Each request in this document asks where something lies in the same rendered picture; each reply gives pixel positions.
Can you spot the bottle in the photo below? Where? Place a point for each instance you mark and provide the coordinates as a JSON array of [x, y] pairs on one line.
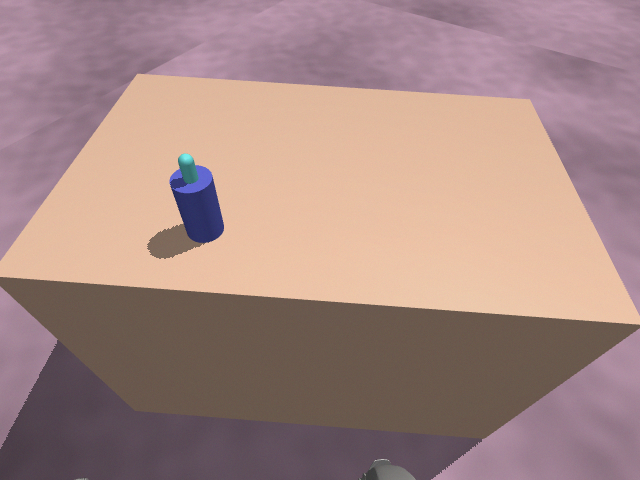
[[195, 194]]

